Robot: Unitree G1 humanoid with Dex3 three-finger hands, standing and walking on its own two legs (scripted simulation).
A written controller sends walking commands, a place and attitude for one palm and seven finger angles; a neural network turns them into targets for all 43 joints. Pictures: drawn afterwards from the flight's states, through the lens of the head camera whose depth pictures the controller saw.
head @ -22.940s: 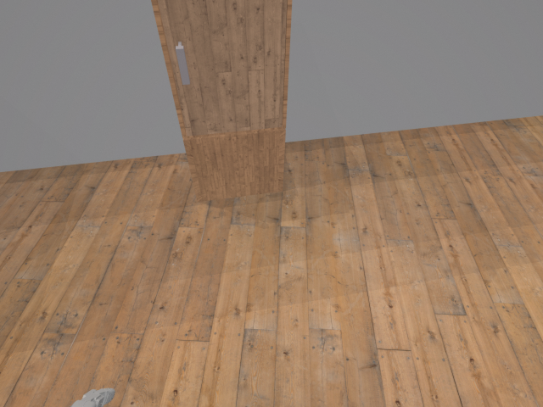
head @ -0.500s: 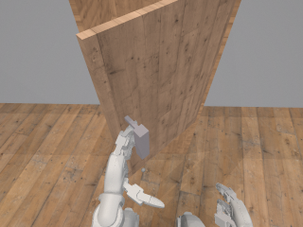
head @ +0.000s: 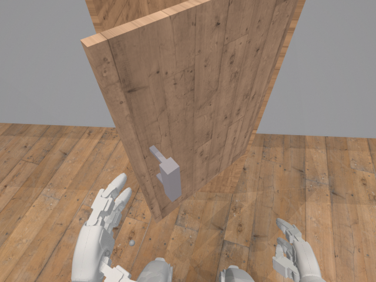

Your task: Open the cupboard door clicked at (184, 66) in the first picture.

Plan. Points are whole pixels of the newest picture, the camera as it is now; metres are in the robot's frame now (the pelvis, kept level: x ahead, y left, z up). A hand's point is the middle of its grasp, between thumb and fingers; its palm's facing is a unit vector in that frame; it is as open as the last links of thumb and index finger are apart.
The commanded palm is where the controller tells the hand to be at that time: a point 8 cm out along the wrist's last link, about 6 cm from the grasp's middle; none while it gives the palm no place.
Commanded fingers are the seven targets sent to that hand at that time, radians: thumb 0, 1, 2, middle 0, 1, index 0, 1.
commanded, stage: slide the hand sideways off the handle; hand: left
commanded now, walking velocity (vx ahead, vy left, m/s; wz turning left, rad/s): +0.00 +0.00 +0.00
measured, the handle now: (164, 173) +0.32 +0.07 +0.07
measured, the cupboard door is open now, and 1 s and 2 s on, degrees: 43 43 43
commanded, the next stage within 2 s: draw the hand back to the body in 0.18 s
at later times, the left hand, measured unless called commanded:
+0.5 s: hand (102, 244) +0.17 +0.15 +0.10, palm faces -0.02 -1.00 -0.06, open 16.3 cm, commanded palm +0.14 +0.21 +0.11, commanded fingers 0.00 -0.50 0.30 -0.15 -0.30 -0.15 -0.30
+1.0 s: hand (31, 227) +0.18 +0.23 +0.16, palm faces +0.21 -0.92 -0.33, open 14.7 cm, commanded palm +0.15 +0.27 +0.19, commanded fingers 0.00 0.09 0.56 -0.17 -0.30 -0.17 -0.30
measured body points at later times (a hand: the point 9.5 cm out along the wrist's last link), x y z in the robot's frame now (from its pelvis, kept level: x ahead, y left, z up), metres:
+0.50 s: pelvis -0.01 +0.01 +0.01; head +0.02 +0.00 +0.46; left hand +0.17 +0.20 +0.11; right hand +0.17 -0.22 -0.06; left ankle +0.02 +0.13 -0.64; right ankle +0.01 -0.11 -0.64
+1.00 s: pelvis +0.01 +0.03 +0.06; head +0.00 +0.02 +0.51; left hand +0.16 +0.27 +0.18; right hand +0.19 -0.19 +0.00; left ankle +0.02 +0.13 -0.64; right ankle +0.01 -0.11 -0.64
